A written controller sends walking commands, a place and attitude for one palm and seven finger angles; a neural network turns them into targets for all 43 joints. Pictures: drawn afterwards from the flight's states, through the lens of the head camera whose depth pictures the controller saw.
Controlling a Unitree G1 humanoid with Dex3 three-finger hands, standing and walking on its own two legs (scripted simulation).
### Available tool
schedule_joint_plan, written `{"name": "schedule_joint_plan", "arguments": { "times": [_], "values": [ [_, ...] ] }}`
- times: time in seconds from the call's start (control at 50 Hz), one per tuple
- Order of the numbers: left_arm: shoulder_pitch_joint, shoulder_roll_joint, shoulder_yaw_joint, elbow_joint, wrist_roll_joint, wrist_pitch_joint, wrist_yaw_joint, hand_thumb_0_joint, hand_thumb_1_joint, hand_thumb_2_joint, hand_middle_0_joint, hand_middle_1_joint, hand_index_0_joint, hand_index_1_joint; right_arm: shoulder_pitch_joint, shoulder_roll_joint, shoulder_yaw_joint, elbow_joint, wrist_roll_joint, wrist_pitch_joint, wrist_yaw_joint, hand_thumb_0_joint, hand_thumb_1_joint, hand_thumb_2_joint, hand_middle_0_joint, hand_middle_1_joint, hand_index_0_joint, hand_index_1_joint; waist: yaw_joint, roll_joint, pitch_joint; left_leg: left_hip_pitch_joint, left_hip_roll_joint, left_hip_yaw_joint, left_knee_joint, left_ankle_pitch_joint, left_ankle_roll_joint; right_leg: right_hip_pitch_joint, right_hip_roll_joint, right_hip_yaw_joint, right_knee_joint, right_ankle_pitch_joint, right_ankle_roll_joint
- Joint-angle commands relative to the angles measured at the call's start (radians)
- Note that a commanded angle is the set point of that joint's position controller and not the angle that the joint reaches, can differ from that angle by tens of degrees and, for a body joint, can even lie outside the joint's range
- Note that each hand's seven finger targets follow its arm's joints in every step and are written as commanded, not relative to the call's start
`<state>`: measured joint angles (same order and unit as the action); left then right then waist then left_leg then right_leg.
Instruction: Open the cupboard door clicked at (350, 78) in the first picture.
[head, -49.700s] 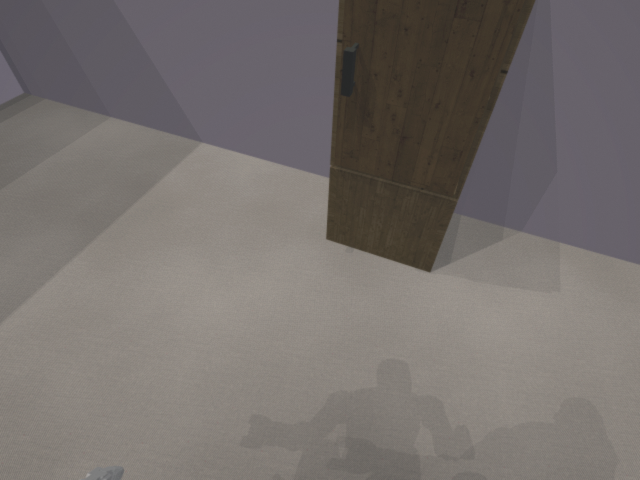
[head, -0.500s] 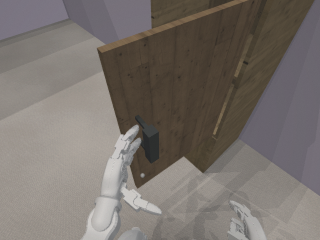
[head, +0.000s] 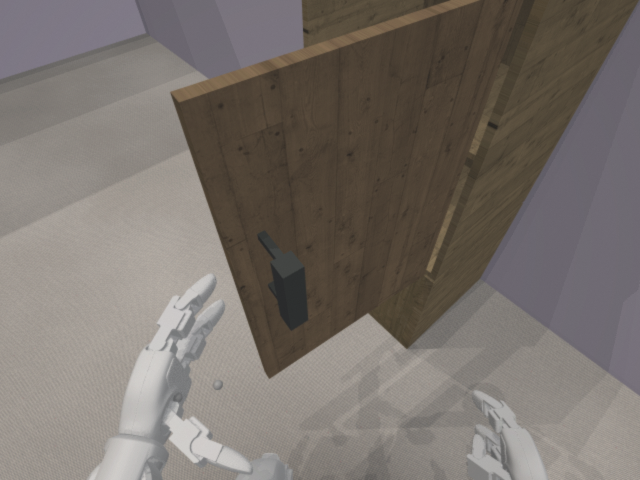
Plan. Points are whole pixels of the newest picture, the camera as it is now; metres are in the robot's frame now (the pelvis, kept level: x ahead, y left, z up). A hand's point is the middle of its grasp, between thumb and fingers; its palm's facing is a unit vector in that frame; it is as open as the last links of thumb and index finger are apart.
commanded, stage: slide the hand sideways off the handle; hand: left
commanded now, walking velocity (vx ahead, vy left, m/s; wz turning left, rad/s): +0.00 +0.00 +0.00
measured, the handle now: (280, 280) +0.34 +0.07 +0.08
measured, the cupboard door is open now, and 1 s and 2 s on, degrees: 84 84 84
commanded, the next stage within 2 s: draw the hand back to the body in 0.08 s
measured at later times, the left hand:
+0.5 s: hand (161, 384) +0.20 +0.16 +0.11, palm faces -0.07 -1.00 -0.05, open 16.3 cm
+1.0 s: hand (54, 351) +0.21 +0.24 +0.16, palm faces +0.27 -0.90 -0.33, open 13.7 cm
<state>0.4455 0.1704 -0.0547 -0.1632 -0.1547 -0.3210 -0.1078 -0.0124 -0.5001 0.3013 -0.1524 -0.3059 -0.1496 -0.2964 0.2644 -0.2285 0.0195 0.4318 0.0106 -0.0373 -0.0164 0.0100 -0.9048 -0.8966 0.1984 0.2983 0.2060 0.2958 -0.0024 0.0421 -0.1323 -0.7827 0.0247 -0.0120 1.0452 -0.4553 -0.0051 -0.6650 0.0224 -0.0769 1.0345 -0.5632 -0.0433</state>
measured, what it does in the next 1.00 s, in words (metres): rises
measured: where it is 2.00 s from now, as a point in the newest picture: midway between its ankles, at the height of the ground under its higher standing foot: outside the picture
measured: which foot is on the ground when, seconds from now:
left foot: down 0.00-1.00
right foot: down 0.00-1.00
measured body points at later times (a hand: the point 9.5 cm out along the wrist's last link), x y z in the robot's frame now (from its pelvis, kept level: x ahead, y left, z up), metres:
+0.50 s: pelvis +0.00 +0.01 +0.01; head +0.01 +0.00 +0.46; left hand +0.20 +0.22 +0.11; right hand +0.18 -0.21 -0.06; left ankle +0.04 +0.12 -0.67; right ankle -0.03 -0.09 -0.67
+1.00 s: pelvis +0.02 +0.03 +0.06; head +0.01 +0.02 +0.51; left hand +0.19 +0.29 +0.18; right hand +0.20 -0.18 -0.02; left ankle +0.03 +0.12 -0.67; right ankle -0.03 -0.09 -0.67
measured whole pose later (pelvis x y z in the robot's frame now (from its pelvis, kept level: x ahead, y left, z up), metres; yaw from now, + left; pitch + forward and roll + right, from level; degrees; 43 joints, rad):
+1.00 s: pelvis +0.02 +0.03 +0.06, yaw -1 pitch +1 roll -1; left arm 0.55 0.31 0.13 -0.42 -0.05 -0.02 0.12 -0.01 -0.06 0.49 -0.17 -0.31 -0.17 -0.30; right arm 0.25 -0.22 0.07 0.53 0.02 -0.08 -0.10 0.01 -0.90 -0.90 0.20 0.30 0.21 0.30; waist 0.05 0.05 -0.05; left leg -0.36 0.00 0.02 0.66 -0.32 0.04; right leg -0.23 0.00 -0.04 0.60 -0.38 0.00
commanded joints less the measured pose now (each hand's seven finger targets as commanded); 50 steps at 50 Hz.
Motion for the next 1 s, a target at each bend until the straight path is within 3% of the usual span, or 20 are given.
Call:
{"name": "schedule_joint_plan", "arguments": {
  "times": [0.0, 0.08, 0.1, 0.14, 0.22, 0.28, 0.32, 0.36, 0.38, 0.42, 0.48, 0.56, 0.66, 0.68, 0.7, 0.72, 0.74, 0.78, 0.84, 0.98],
  "values": [
    [0.018, 0.07, 0.065, -0.238, -0.044, -0.08, -0.039, 0.0, -0.5, 0.3, -0.15, -0.3, -0.15, -0.3, -0.061, -0.096, -0.052, -0.166, 0.008, -0.064, -0.014, 0.0, -0.9, -0.9, 0.2, 0.3, 0.2, 0.3, -0.01, -0.042, -0.17, 0.162, -0.039, -0.009, -0.101, 0.226, 0.029, 0.066, -0.014, 0.084, -0.185, 0.443, 0.042],
    [0.013, 0.094, 0.101, -0.227, -0.061, -0.084, -0.056, 0.0, -0.5, 0.3, -0.15, -0.3, -0.15, -0.3, -0.064, -0.1, -0.055, -0.158, 0.009, -0.066, -0.024, 0.0, -0.9, -0.9, 0.2, 0.3, 0.2, 0.3, -0.017, -0.07, -0.149, 0.131, -0.038, -0.012, -0.081, 0.206, 0.029, 0.055, -0.019, 0.105, -0.193, 0.428, 0.05],
    [0.004, 0.073, 0.083, -0.226, -0.063, -0.089, -0.061, 0.0, -0.5, 0.3, -0.15, -0.3, -0.15, -0.3, -0.063, -0.099, -0.054, -0.159, 0.008, -0.07, -0.024, 0.0, -0.9, -0.9, 0.2, 0.3, 0.2, 0.3, -0.023, -0.082, -0.148, 0.129, -0.039, -0.012, -0.078, 0.204, 0.029, 0.05, -0.023, 0.104, -0.192, 0.433, 0.054],
    [0.009, 0.078, 0.085, -0.232, -0.071, -0.095, -0.07, 0.0, -0.5, 0.3, -0.15, -0.3, -0.15, -0.3, -0.065, -0.099, -0.056, -0.161, 0.01, -0.075, -0.025, 0.0, -0.9, -0.9, 0.2, 0.3, 0.2, 0.3, -0.02, -0.063, -0.144, 0.127, -0.038, -0.013, -0.077, 0.189, 0.028, 0.035, -0.021, 0.105, -0.193, 0.401, 0.052],
    [-0.038, 0.157, 0.152, -0.306, -0.077, -0.096, -0.064, 0.0, -0.5, 0.3, -0.15, -0.3, -0.15, -0.3, -0.066, -0.103, -0.055, -0.163, 0.015, -0.079, -0.035, 0.0, -0.9, -0.9, 0.2, 0.3, 0.2, 0.3, -0.005, -0.026, -0.184, 0.162, -0.037, -0.011, -0.099, 0.182, 0.031, 0.059, -0.015, 0.11, -0.212, 0.331, 0.041],
    [-0.002, 0.167, 0.179, -0.302, -0.093, -0.062, -0.066, 0.0, -0.5, 0.3, -0.15, -0.3, -0.15, -0.3, -0.073, -0.102, -0.048, -0.163, 0.024, -0.075, -0.04, 0.0, -0.9, -0.9, 0.2, 0.3, 0.2, 0.3, 0.002, -0.02, -0.162, 0.188, -0.035, -0.013, -0.133, 0.188, 0.033, 0.079, -0.005, 0.093, -0.236, 0.318, 0.037],
    [-0.008, 0.132, 0.145, -0.298, -0.101, -0.034, -0.072, 0.0, -0.5, 0.3, -0.15, -0.3, -0.15, -0.3, -0.077, -0.101, -0.042, -0.165, 0.03, -0.08, -0.042, 0.0, -0.9, -0.9, 0.2, 0.3, 0.2, 0.3, -0.008, -0.009, -0.123, 0.213, -0.032, -0.018, -0.161, 0.172, 0.033, 0.059, 0.002, 0.07, -0.249, 0.294, 0.036],
    [0.004, 0.134, 0.143, -0.306, -0.11, -0.005, -0.08, 0.0, -0.5, 0.3, -0.15, -0.3, -0.15, -0.3, -0.079, -0.105, -0.038, -0.17, 0.033, -0.086, -0.045, 0.0, -0.9, -0.9, 0.2, 0.3, 0.2, 0.3, -0.008, -0.001, -0.106, 0.232, -0.03, -0.022, -0.185, 0.159, 0.033, 0.061, 0.006, 0.056, -0.263, 0.274, 0.036],
    [0.014, 0.147, 0.162, -0.288, -0.113, 0.011, -0.081, 0.0, -0.5, 0.3, -0.15, -0.3, -0.15, -0.3, -0.08, -0.107, -0.038, -0.167, 0.033, -0.086, -0.046, 0.0, -0.9, -0.9, 0.2, 0.3, 0.2, 0.3, -0.004, -0.032, -0.099, 0.228, -0.03, -0.025, -0.193, 0.156, 0.034, 0.078, 0.007, 0.058, -0.274, 0.264, 0.035],
    [0.005, 0.149, 0.159, -0.317, -0.115, 0.029, -0.087, 0.0, -0.5, 0.3, -0.15, -0.3, -0.15, -0.3, -0.082, -0.107, -0.035, -0.174, 0.034, -0.092, -0.049, 0.0, -0.9, -0.9, 0.2, 0.3, 0.2, 0.3, -0.006, -0.029, -0.094, 0.249, -0.03, -0.025, -0.209, 0.157, 0.036, 0.08, 0.006, 0.052, -0.286, 0.269, 0.039],
    [0.001, 0.186, 0.205, -0.326, -0.119, 0.051, -0.086, 0.0, -0.5, 0.3, -0.15, -0.3, -0.15, -0.3, -0.087, -0.111, -0.029, -0.167, 0.035, -0.099, -0.053, 0.0, -0.9, -0.9, 0.2, 0.3, 0.2, 0.3, 0.006, -0.012, -0.075, 0.272, -0.027, -0.032, -0.239, 0.153, 0.035, 0.093, 0.012, 0.036, -0.298, 0.253, 0.032],
    [0.009, 0.185, 0.221, -0.378, -0.134, 0.068, -0.092, 0.0, -0.5, 0.3, -0.15, -0.3, -0.15, -0.3, -0.086, -0.107, -0.023, -0.169, 0.039, -0.117, -0.053, 0.0, -0.9, -0.9, 0.2, 0.3, 0.2, 0.3, 0.014, 0.017, -0.081, 0.323, -0.024, -0.039, -0.273, 0.17, 0.031, 0.111, 0.017, 0.017, -0.305, 0.276, 0.029],
    [0.021, 0.213, 0.259, -0.409, -0.144, 0.11, -0.111, 0.0, -0.325, 0.375, -0.156, -0.3, -0.156, -0.3, -0.087, -0.11, -0.02, -0.156, 0.043, -0.132, -0.054, 0.0, -0.9, -0.9, 0.2, 0.3, 0.2, 0.3, 0.016, 0.028, -0.082, 0.361, -0.023, -0.04, -0.297, 0.215, 0.031, 0.151, 0.016, 0.009, -0.326, 0.329, 0.03],
    [0.026, 0.323, 0.283, -0.478, -0.009, 0.141, 0.031, 0.0, -0.29, 0.39, -0.158, -0.3, -0.158, -0.3, -0.099, -0.102, -0.02, -0.161, 0.031, -0.116, -0.079, 0.0, -0.9, -0.9, 0.2, 0.3, 0.2, 0.3, 0.067, 0.009, -0.072, 0.372, -0.015, -0.027, -0.337, 0.198, 0.03, 0.17, -0.008, 0.072, -0.401, 0.305, 0.014],
    [0.043, 0.221, 0.213, -0.49, 0.01, 0.168, 0.092, 0.0, -0.255, 0.405, -0.159, -0.3, -0.159, -0.3, -0.105, -0.086, -0.005, -0.162, 0.023, -0.109, -0.086, 0.0, -0.9, -0.9, 0.2, 0.3, 0.2, 0.3, 0.037, 0.017, -0.003, 0.388, -0.018, -0.022, -0.357, 0.18, 0.03, 0.154, -0.013, 0.067, -0.428, 0.285, 0.018],
    [0.077, 0.195, 0.193, -0.46, 0.034, 0.192, 0.134, 0.0, -0.22, 0.42, -0.16, -0.3, -0.16, -0.3, -0.091, -0.084, -0.005, -0.143, 0.023, -0.1, -0.087, 0.0, -0.9, -0.9, 0.2, 0.3, 0.2, 0.3, 0.032, 0.017, 0.019, 0.402, -0.011, -0.027, -0.373, 0.173, 0.03, 0.168, -0.016, 0.055, -0.435, 0.273, 0.02],
    [0.079, 0.212, 0.206, -0.478, 0.051, 0.205, 0.162, 0.0, -0.185, 0.435, -0.161, -0.3, -0.161, -0.3, -0.093, -0.089, -0.006, -0.14, 0.022, -0.091, -0.09, 0.0, -0.9, -0.9, 0.2, 0.3, 0.2, 0.3, 0.034, 0.016, 0.009, 0.425, -0.008, -0.026, -0.385, 0.185, 0.032, 0.183, -0.016, 0.052, -0.446, 0.284, 0.021],
    [0.065, 0.248, 0.234, -0.482, 0.076, 0.218, 0.202, 0.0, -0.115, 0.465, -0.164, -0.3, -0.164, -0.3, -0.106, -0.097, -0.005, -0.123, 0.014, -0.087, -0.095, 0.0, -0.9, -0.9, 0.2, 0.3, 0.2, 0.3, 0.035, 0.007, 0.002, 0.458, -0.007, -0.026, -0.413, 0.207, 0.033, 0.227, -0.016, 0.05, -0.473, 0.301, 0.021],
    [0.023, 0.253, 0.242, -0.49, 0.092, 0.222, 0.231, 0.0, -0.01, 0.51, -0.168, -0.3, -0.168, -0.3, -0.12, -0.096, -0.001, -0.105, 0.009, -0.089, -0.099, 0.0, -0.9, -0.9, 0.2, 0.3, 0.2, 0.3, 0.03, 0.016, 0.016, 0.514, -0.004, -0.026, -0.464, 0.212, 0.033, 0.268, -0.021, 0.047, -0.512, 0.302, 0.023],
    [0.009, 0.283, 0.306, -0.485, 0.104, 0.219, 0.252, 0.0, 0.235, 0.615, -0.176, -0.3, -0.176, -0.3, -0.153, -0.103, 0.0, -0.052, 0.0, -0.109, -0.092, 0.0, -0.9, -0.9, 0.2, 0.3, 0.2, 0.3, 0.048, 0.026, 0.025, 0.614, 0.001, -0.026, -0.559, 0.338, 0.028, 0.397, -0.019, 0.038, -0.58, 0.397, 0.021]
  ]
}}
